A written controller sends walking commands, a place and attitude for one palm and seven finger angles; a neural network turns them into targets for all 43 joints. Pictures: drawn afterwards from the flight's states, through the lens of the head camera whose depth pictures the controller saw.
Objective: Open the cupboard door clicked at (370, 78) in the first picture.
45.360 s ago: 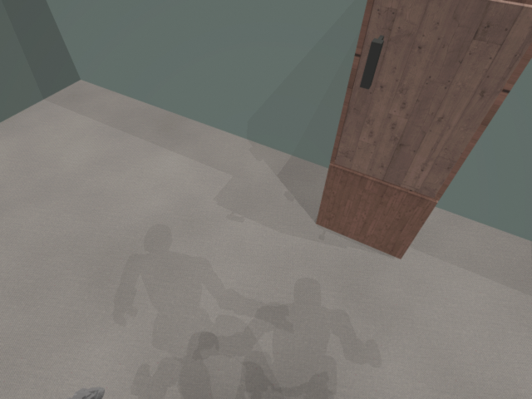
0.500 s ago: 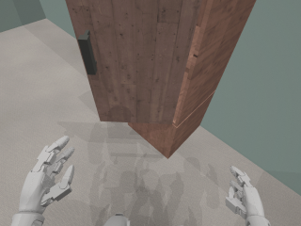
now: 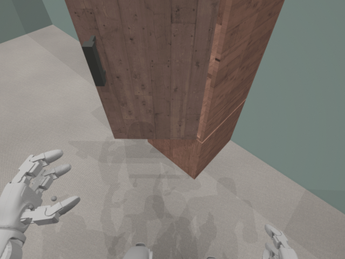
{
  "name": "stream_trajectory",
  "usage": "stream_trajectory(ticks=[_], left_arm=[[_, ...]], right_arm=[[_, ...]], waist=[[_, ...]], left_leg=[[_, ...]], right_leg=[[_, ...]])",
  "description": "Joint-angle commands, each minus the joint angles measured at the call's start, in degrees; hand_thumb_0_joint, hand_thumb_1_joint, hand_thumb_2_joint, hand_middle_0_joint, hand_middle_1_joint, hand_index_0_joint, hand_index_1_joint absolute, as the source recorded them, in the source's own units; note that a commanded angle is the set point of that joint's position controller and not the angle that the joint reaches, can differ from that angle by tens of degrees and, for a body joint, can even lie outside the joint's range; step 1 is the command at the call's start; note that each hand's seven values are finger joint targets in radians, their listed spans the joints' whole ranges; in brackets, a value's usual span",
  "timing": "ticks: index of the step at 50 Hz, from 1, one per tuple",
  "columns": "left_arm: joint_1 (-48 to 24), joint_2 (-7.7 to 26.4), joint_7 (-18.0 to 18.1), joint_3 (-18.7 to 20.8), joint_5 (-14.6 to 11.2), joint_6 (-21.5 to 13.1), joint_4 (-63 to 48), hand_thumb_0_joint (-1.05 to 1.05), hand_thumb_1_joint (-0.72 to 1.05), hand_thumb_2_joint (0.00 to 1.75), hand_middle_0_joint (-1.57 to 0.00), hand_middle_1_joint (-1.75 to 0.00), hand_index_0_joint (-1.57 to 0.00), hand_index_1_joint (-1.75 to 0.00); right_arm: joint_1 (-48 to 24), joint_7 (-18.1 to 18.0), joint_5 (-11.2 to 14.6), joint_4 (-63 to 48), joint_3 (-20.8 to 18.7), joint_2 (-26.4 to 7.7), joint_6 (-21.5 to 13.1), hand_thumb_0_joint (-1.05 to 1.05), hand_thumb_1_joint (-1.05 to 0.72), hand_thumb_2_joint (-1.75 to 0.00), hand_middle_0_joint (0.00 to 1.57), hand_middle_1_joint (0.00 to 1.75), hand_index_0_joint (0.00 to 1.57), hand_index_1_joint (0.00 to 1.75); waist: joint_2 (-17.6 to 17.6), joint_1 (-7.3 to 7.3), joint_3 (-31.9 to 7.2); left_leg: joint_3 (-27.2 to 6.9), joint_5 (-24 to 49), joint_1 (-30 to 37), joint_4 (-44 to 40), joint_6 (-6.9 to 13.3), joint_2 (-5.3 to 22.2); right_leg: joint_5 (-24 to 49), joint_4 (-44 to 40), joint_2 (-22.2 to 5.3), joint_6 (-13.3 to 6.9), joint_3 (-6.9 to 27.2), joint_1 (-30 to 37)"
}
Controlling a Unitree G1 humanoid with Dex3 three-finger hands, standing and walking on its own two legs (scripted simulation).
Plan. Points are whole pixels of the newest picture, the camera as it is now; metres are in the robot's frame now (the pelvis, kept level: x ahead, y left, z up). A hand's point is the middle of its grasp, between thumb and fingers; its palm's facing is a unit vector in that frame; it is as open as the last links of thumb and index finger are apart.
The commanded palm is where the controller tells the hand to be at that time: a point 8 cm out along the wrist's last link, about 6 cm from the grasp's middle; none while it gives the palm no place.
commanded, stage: raise the hand with hooked fingers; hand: left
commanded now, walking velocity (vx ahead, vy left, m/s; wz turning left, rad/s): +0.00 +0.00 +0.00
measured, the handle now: (96, 61) +0.59 +0.25 +0.13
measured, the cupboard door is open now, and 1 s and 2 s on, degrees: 42 42 42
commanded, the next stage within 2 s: move the hooked fingers beside the handle in 1.28 s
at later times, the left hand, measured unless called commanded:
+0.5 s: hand (30, 166) +0.27 +0.29 +0.11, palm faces +0.07 -1.00 -0.03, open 13.7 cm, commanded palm +0.24 +0.34 +0.12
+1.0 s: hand (31, 140) +0.31 +0.29 +0.15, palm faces +0.05 -1.00 -0.02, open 14.0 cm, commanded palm +0.27 +0.34 +0.15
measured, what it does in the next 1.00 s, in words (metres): stands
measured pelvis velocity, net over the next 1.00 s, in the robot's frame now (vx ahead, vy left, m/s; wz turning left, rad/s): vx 0.01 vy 0.02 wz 0.00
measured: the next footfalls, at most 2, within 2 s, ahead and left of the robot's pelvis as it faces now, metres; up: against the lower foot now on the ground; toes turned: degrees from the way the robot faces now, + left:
none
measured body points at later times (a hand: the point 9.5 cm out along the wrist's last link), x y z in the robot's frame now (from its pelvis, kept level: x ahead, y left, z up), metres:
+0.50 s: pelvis +0.01 +0.03 +0.02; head +0.03 +0.04 +0.47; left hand +0.26 +0.35 +0.11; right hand +0.20 -0.19 -0.03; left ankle +0.05 +0.13 -0.68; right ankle +0.00 -0.11 -0.68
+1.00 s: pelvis +0.01 +0.02 +0.04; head +0.03 +0.02 +0.49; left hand +0.30 +0.34 +0.15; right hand +0.17 -0.23 -0.04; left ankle +0.05 +0.13 -0.68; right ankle +0.00 -0.11 -0.68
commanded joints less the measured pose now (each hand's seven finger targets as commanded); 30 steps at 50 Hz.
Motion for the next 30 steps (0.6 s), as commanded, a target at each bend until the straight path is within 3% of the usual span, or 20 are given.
stream_trajectory(ticks=[1, 3, 6, 10, 12, 15, 19, 21, 25, 28, 30], left_arm=[[-5.8, 10.0, 0.6, 3.9, -0.4, -5.3, -8.3, 0.0, -0.08, 0.48, -0.27, -0.93, -0.27, -0.93], [-8.8, 12.0, 0.4, 4.6, -0.3, -5.7, -10.2, 0.0, -0.13, 0.46, -0.27, -0.96, -0.27, -0.96], [-9.4, 12.2, 1.1, 4.8, 0.1, -5.5, -11.7, 0.0, -0.2, 0.43, -0.28, -1.0, -0.28, -1.0], [-10.9, 12.3, 2.2, 4.8, 0.3, -4.0, -12.1, 0.0, -0.29, 0.39, -0.29, -1.07, -0.29, -1.07], [-12.4, 13.6, 2.3, 5.6, 0.6, -2.3, -10.0, 0.0, -0.34, 0.37, -0.29, -1.1, -0.29, -1.1], [-15.8, 12.9, 2.0, 4.3, 1.0, -0.1, -9.9, 0.0, -0.41, 0.34, -0.29, -1.14, -0.29, -1.14], [-20.1, 13.7, 1.1, 4.4, 1.4, 2.3, -9.3, 0.0, -0.5, 0.3, -0.3, -1.2, -0.3, -1.2], [-21.6, 14.5, 1.0, 4.8, 1.6, 3.0, -9.7, 0.0, -0.5, 0.3, -0.3, -1.2, -0.3, -1.2], [-24.7, 15.4, 0.2, 5.5, 1.5, 4.8, -6.8, 0.0, -0.5, 0.3, -0.3, -1.2, -0.3, -1.2], [-28.9, 17.0, -0.5, 6.1, 1.7, 5.8, -5.8, 0.0, -0.5, 0.3, -0.3, -1.2, -0.3, -1.2], [-30.3, 17.4, -0.7, 6.4, 1.8, 6.3, -4.6, 0.0, -0.5, 0.3, -0.3, -1.2, -0.3, -1.2]], right_arm=[[-5.1, -0.8, 0.7, -9.7, -3.1, -9.2, -4.2, 0.0, -0.9, -0.9, 0.2, 0.3, 0.2, 0.3], [-4.5, -1.0, 0.7, -9.8, -3.0, -9.8, -4.4, 0.0, -0.9, -0.9, 0.2, 0.3, 0.2, 0.3], [-4.1, -1.2, 0.9, -9.6, -2.9, -9.7, -4.8, 0.0, -0.9, -0.9, 0.2, 0.3, 0.2, 0.3], [-4.3, -1.1, 0.9, -9.7, -2.4, -9.6, -4.5, 0.0, -0.9, -0.9, 0.2, 0.3, 0.2, 0.3], [-4.1, -1.0, 0.9, -9.8, -2.1, -10.0, -4.0, 0.0, -0.9, -0.9, 0.2, 0.3, 0.2, 0.3], [-4.6, -1.1, 1.1, -10.2, -1.8, -9.9, -3.4, 0.0, -0.9, -0.9, 0.2, 0.3, 0.2, 0.3], [-4.6, -1.4, 1.2, -10.6, -1.4, -9.9, -2.8, 0.0, -0.9, -0.9, 0.2, 0.3, 0.2, 0.3], [-4.7, -1.4, 1.1, -10.7, -1.2, -9.8, -2.7, 0.0, -0.9, -0.9, 0.2, 0.3, 0.2, 0.3], [-4.9, -1.6, 1.1, -10.4, -0.8, -9.9, -1.9, 0.0, -0.9, -0.9, 0.2, 0.3, 0.2, 0.3], [-5.4, -1.9, 1.2, -10.4, -0.6, -10.0, -1.4, 0.0, -0.9, -0.9, 0.2, 0.3, 0.2, 0.3], [-5.2, -2.2, 1.2, -10.3, -0.5, -10.0, -1.2, 0.0, -0.9, -0.9, 0.2, 0.3, 0.2, 0.3]], waist=[[-2.5, 0.6, -6.4], [-0.8, 0.88, -8.1], [1.4, 1.2, -10.0], [4.3, 1.28, -8.9], [3.6, 1.42, -6.8], [5.1, 0.93, -7.0], [4.3, 0.88, -7.9], [5.4, 1.04, -9.0], [3.3, 0.89, -7.8], [4.8, 0.93, -7.5], [3.3, 0.84, -7.9]], left_leg=[[-0.4, 4.6, 9.0, -8.2, 2.7, -3.9], [-0.5, 5.3, 11.4, -9.4, 2.9, -3.8], [-0.7, 7.0, 15.3, -11.6, 2.9, -3.7], [-1.2, 7.9, 18.1, -13.9, 2.5, -3.6], [-1.6, 7.3, 17.6, -15.0, 2.3, -3.5], [-1.8, 7.1, 20.0, -16.4, 2.2, -3.4], [-2.2, 9.6, 22.5, -17.5, 2.1, -3.3], [-2.5, 10.5, 24.1, -18.0, 1.9, -3.2], [-2.4, 11.9, 24.8, -18.7, 1.9, -3.2], [-2.3, 11.2, 25.5, -19.5, 1.9, -3.4], [-2.7, 12.0, 26.4, -20.0, 1.9, -3.2]], right_leg=[[0.0, -14.2, 0.5, 1.3, 6.0, 1.4], [1.4, -13.9, 0.8, 0.8, 5.5, 2.6], [6.0, -13.1, 1.3, 0.5, 3.2, 4.1], [8.6, -13.4, 1.8, 0.2, 1.7, 5.0], [8.7, -13.7, 2.2, -0.1, 1.2, 5.8], [9.4, -14.7, 2.2, 0.0, 0.8, 5.8], [11.9, -15.5, 2.5, -0.2, 0.5, 7.7], [12.5, -15.7, 2.5, -0.2, 0.3, 8.1], [14.3, -17.0, 2.6, -0.2, 0.2, 9.1], [13.8, -18.0, 2.5, -0.4, 0.6, 9.8], [14.3, -18.4, 2.5, -0.4, 0.4, 10.3]])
